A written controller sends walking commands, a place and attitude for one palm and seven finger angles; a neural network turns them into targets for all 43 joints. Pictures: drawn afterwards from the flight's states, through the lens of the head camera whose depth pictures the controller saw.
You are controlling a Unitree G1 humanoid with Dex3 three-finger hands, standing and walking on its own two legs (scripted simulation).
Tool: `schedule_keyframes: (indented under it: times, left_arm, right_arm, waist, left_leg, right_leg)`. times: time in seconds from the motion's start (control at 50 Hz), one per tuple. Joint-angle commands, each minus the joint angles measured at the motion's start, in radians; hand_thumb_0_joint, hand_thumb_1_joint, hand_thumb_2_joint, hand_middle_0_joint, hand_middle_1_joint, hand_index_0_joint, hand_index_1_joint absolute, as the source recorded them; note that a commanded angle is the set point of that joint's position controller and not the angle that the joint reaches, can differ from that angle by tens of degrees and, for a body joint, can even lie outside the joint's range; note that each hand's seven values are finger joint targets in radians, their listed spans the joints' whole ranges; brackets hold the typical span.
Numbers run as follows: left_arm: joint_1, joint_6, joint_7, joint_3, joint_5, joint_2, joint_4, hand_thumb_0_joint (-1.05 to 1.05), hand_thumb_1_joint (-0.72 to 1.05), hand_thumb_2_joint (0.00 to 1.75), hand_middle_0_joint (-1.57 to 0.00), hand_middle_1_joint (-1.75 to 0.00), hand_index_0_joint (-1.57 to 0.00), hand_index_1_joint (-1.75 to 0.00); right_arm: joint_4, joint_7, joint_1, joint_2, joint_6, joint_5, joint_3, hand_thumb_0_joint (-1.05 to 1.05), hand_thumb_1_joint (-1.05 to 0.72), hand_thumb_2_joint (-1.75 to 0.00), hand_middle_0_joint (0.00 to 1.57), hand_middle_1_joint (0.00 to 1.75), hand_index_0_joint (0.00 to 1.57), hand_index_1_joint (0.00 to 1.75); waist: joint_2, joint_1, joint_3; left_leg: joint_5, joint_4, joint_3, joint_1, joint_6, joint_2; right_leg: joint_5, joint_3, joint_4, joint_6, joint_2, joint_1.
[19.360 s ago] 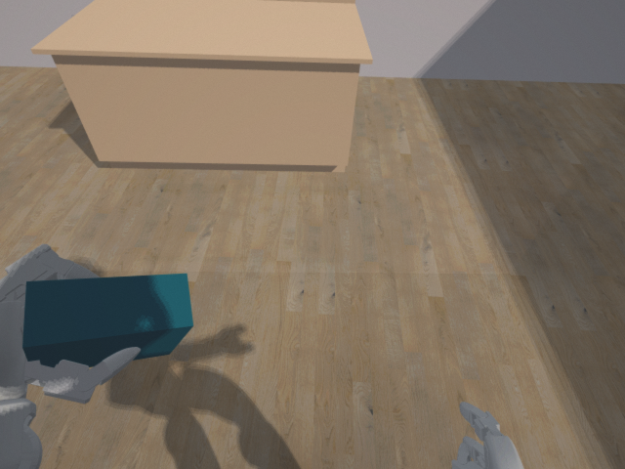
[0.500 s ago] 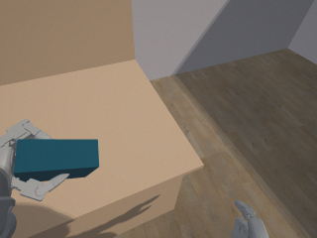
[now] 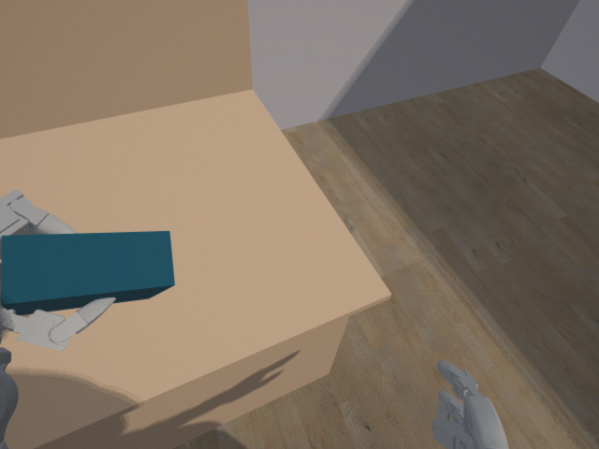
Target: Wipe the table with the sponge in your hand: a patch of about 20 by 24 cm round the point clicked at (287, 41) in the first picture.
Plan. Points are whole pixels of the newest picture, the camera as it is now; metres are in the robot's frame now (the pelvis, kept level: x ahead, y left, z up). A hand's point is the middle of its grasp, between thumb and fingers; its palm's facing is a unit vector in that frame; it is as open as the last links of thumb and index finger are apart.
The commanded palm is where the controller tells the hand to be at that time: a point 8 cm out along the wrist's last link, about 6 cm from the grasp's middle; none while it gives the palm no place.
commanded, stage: come to a stop and stand still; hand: left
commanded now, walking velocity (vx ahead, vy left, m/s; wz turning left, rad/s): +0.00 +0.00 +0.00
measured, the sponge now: (115, 271) +0.25 +0.21 +0.15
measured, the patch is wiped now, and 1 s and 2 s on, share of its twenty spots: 0.00 0.00 0.00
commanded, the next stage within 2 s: look again from close up in 0.36 s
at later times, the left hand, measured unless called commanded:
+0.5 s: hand (45, 280) +0.23 +0.27 +0.16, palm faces +0.36 -0.85 -0.39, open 9.3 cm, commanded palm +0.17 +0.30 +0.18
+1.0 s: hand (29, 249) +0.24 +0.27 +0.20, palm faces +0.44 -0.78 -0.44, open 9.3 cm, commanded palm +0.16 +0.28 +0.17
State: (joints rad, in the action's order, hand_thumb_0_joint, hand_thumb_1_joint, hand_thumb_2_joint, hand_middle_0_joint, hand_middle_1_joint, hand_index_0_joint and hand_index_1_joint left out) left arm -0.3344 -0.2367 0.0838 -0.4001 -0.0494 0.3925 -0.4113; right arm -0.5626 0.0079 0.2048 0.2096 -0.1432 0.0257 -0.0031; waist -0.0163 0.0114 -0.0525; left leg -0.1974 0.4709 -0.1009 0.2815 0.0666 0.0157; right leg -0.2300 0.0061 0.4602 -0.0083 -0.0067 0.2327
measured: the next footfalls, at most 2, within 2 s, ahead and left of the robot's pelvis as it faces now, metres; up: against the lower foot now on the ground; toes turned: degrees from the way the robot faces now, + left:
none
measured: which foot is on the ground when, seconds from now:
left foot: down 0.00-1.00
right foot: down 0.00-1.00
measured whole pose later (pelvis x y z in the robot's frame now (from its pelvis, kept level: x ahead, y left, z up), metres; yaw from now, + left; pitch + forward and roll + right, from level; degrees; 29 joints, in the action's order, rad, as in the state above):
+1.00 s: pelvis +0.00 -0.02 +0.00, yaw +3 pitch -2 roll +0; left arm -0.15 0.02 0.01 -0.43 -0.05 0.49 -0.34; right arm -0.63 -0.01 0.19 0.24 -0.11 0.01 -0.04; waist 0.00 0.03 -0.03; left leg -0.20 0.48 -0.05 0.26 0.04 0.02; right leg -0.26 -0.03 0.49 0.02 -0.01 0.21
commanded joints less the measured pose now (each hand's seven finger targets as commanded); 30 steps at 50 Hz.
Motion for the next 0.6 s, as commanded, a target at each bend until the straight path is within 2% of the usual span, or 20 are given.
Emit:
schedule_keyframes:
  times: [0.0,0.02,0.04,0.06,0.08,0.12,0.2,0.24,0.3,0.32,0.34,0.36,0.4,0.42,0.44,0.46,0.48,0.52,0.54,0.58]
  left_arm:
    - [-0.03,-0.084,0.015,-0.132,-0.003,0.217,-0.245,0.0,0.1,1.3,-1.2,-1.6,-1.2,-1.6]
    - [-0.003,-0.089,0.02,-0.175,-0.002,0.26,-0.26,0.0,0.1,1.3,-1.2,-1.6,-1.2,-1.6]
    - [0.019,-0.096,0.016,-0.16,-0.004,0.235,-0.245,0.0,0.1,1.3,-1.2,-1.6,-1.2,-1.6]
    - [0.04,-0.101,0.014,-0.153,-0.004,0.231,-0.256,0.0,0.1,1.3,-1.2,-1.6,-1.2,-1.6]
    - [0.059,-0.105,0.014,-0.148,-0.002,0.229,-0.255,0.0,0.1,1.3,-1.2,-1.6,-1.2,-1.6]
    - [0.084,-0.112,0.011,-0.131,0.004,0.221,-0.288,0.0,0.1,1.3,-1.2,-1.6,-1.2,-1.6]
    - [0.049,-0.102,0.013,-0.072,0.01,0.167,-0.297,0.0,0.1,1.3,-1.2,-1.6,-1.2,-1.6]
    - [0.025,-0.093,0.011,-0.041,0.014,0.125,-0.275,0.0,0.1,1.3,-1.2,-1.6,-1.2,-1.6]
    - [0.024,-0.083,0.016,-0.063,0.018,0.148,-0.281,0.0,0.1,1.3,-1.2,-1.6,-1.2,-1.6]
    - [0.019,-0.081,0.019,-0.086,0.019,0.168,-0.291,0.0,0.1,1.3,-1.2,-1.6,-1.2,-1.6]
    - [0.006,-0.082,0.014,-0.067,0.014,0.142,-0.271,0.0,0.1,1.3,-1.2,-1.6,-1.2,-1.6]
    - [0.009,-0.081,0.015,-0.08,0.014,0.16,-0.296,0.0,0.1,1.3,-1.2,-1.6,-1.2,-1.6]
    - [-0.013,-0.076,0.015,-0.096,0.006,0.173,-0.295,0.0,0.1,1.3,-1.2,-1.6,-1.2,-1.6]
    - [-0.018,-0.074,0.017,-0.115,0.009,0.185,-0.303,0.0,0.1,1.3,-1.2,-1.6,-1.2,-1.6]
    - [-0.03,-0.074,0.013,-0.09,0.001,0.156,-0.291,0.0,0.1,1.3,-1.2,-1.6,-1.2,-1.6]
    - [-0.024,-0.072,0.014,-0.097,0.0,0.172,-0.309,0.0,0.1,1.3,-1.2,-1.6,-1.2,-1.6]
    - [-0.033,-0.07,0.012,-0.098,-0.002,0.167,-0.295,0.0,0.1,1.3,-1.2,-1.6,-1.2,-1.6]
    - [-0.04,-0.065,0.014,-0.098,-0.001,0.167,-0.299,0.0,0.1,1.3,-1.2,-1.6,-1.2,-1.6]
    - [-0.036,-0.065,0.011,-0.07,-0.003,0.142,-0.289,0.0,0.1,1.3,-1.2,-1.6,-1.2,-1.6]
    - [-0.023,-0.063,0.012,-0.069,-0.001,0.149,-0.291,0.0,0.1,1.3,-1.2,-1.6,-1.2,-1.6]
  right_arm:
    - [0.155,-0.025,-0.08,0.12,-0.062,-0.008,0.043,0.0,-0.9,-0.9,0.2,0.3,0.2,0.3]
    - [0.151,-0.033,-0.091,0.121,-0.061,-0.007,0.04,0.0,-0.9,-0.9,0.2,0.3,0.2,0.3]
    - [0.151,-0.04,-0.08,0.115,-0.061,-0.01,0.038,0.0,-0.9,-0.9,0.2,0.3,0.2,0.3]
    - [0.153,-0.044,-0.074,0.109,-0.065,-0.009,0.036,0.0,-0.9,-0.9,0.2,0.3,0.2,0.3]
    - [0.15,-0.046,-0.065,0.109,-0.069,-0.012,0.035,0.0,-0.9,-0.9,0.2,0.3,0.2,0.3]
    - [0.141,-0.046,-0.067,0.107,-0.083,-0.014,0.035,0.0,-0.9,-0.9,0.2,0.3,0.2,0.3]
    - [0.129,-0.036,-0.04,0.114,-0.095,-0.02,0.04,0.0,-0.9,-0.9,0.2,0.3,0.2,0.3]
    - [0.12,-0.03,-0.042,0.114,-0.094,-0.02,0.038,0.0,-0.9,-0.9,0.2,0.3,0.2,0.3]
    - [0.121,-0.029,-0.046,0.118,-0.079,-0.022,0.043,0.0,-0.9,-0.9,0.2,0.3,0.2,0.3]
    - [0.121,-0.032,-0.059,0.115,-0.078,-0.02,0.04,0.0,-0.9,-0.9,0.2,0.3,0.2,0.3]
    - [0.122,-0.032,-0.056,0.112,-0.069,-0.024,0.034,0.0,-0.9,-0.9,0.2,0.3,0.2,0.3]
    - [0.13,-0.034,-0.057,0.113,-0.065,-0.022,0.039,0.0,-0.9,-0.9,0.2,0.3,0.2,0.3]
    - [0.141,-0.037,-0.061,0.11,-0.054,-0.023,0.036,0.0,-0.9,-0.9,0.2,0.3,0.2,0.3]
    - [0.137,-0.04,-0.071,0.109,-0.053,-0.019,0.036,0.0,-0.9,-0.9,0.2,0.3,0.2,0.3]
    - [0.142,-0.041,-0.068,0.108,-0.046,-0.024,0.029,0.0,-0.9,-0.9,0.2,0.3,0.2,0.3]
    - [0.149,-0.043,-0.067,0.109,-0.045,-0.022,0.033,0.0,-0.9,-0.9,0.2,0.3,0.2,0.3]
    - [0.147,-0.045,-0.064,0.113,-0.043,-0.022,0.033,0.0,-0.9,-0.9,0.2,0.3,0.2,0.3]
    - [0.147,-0.048,-0.072,0.113,-0.045,-0.018,0.036,0.0,-0.9,-0.9,0.2,0.3,0.2,0.3]
    - [0.147,-0.048,-0.069,0.114,-0.042,-0.02,0.033,0.0,-0.9,-0.9,0.2,0.3,0.2,0.3]
    - [0.147,-0.051,-0.065,0.12,-0.042,-0.02,0.035,0.0,-0.9,-0.9,0.2,0.3,0.2,0.3]
  waist:
    - [0.001,0.024,0.126]
    - [0.048,0.022,0.115]
    - [0.073,0.018,0.118]
    - [0.114,0.017,0.128]
    - [0.129,0.015,0.135]
    - [0.162,0.015,0.159]
    - [0.116,0.013,0.197]
    - [0.111,0.01,0.192]
    - [0.104,0.008,0.2]
    - [0.125,0.009,0.197]
    - [0.121,0.009,0.197]
    - [0.139,0.007,0.202]
    - [0.117,0.008,0.205]
    - [0.132,0.006,0.206]
    - [0.118,0.009,0.201]
    - [0.13,0.004,0.205]
    - [0.112,0.006,0.203]
    - [0.127,0.003,0.206]
    - [0.125,0.003,0.197]
    - [0.126,0.003,0.19]
  left_leg:
    - [-0.157,-0.173,0.221,-0.006,-0.026,-0.134]
    - [-0.172,-0.191,0.226,0.003,-0.024,-0.14]
    - [-0.19,-0.207,0.239,0.02,-0.023,-0.151]
    - [-0.181,-0.206,0.237,0.011,-0.022,-0.155]
    - [-0.165,-0.204,0.24,0.004,-0.025,-0.156]
    - [-0.062,-0.187,0.229,-0.058,-0.039,-0.159]
    - [0.126,-0.131,0.216,-0.127,-0.061,-0.156]
    - [0.211,-0.12,0.202,-0.149,-0.076,-0.156]
    - [0.247,-0.107,0.2,-0.148,-0.09,-0.152]
    - [0.3,-0.104,0.191,-0.164,-0.1,-0.146]
    - [0.286,-0.109,0.193,-0.15,-0.098,-0.15]
    - [0.301,-0.103,0.192,-0.158,-0.102,-0.148]
    - [0.269,-0.102,0.188,-0.147,-0.097,-0.144]
    - [0.294,-0.105,0.185,-0.159,-0.105,-0.139]
    - [0.272,-0.108,0.182,-0.146,-0.098,-0.143]
    - [0.269,-0.101,0.181,-0.148,-0.097,-0.14]
    - [0.251,-0.104,0.181,-0.14,-0.095,-0.137]
    - [0.246,-0.107,0.176,-0.151,-0.095,-0.129]
    - [0.214,-0.114,0.175,-0.143,-0.093,-0.133]
    - [0.174,-0.126,0.18,-0.137,-0.092,-0.134]
  right_leg:
    - [-0.031,0.062,-0.062,0.032,0.059,-0.038]
    - [-0.03,0.047,-0.046,0.03,0.054,-0.038]
    - [-0.027,0.03,-0.027,0.03,0.054,-0.054]
    - [-0.012,0.028,-0.016,0.031,0.055,-0.064]
    - [-0.001,0.024,-0.01,0.032,0.056,-0.068]
    - [0.027,0.012,-0.006,0.032,0.054,-0.054]
    - [0.089,0.015,-0.037,0.035,0.059,-0.06]
    - [0.106,0.004,-0.043,0.034,0.054,-0.049]
    - [0.125,0.012,-0.055,0.036,0.055,-0.061]
    - [0.141,0.003,-0.054,0.035,0.046,-0.054]
    - [0.121,-0.008,-0.057,0.034,0.046,-0.057]
    - [0.131,-0.003,-0.06,0.036,0.047,-0.062]
    - [0.141,0.005,-0.074,0.036,0.053,-0.076]
    - [0.151,-0.001,-0.072,0.037,0.044,-0.07]
    - [0.146,-0.008,-0.08,0.033,0.046,-0.075]
    - [0.163,0.002,-0.086,0.036,0.051,-0.083]
    - [0.165,0.003,-0.089,0.036,0.05,-0.086]
    - [0.178,0.011,-0.094,0.038,0.047,-0.082]
    - [0.158,0.006,-0.099,0.036,0.049,-0.078]
    - [0.146,0.012,-0.102,0.037,0.051,-0.074]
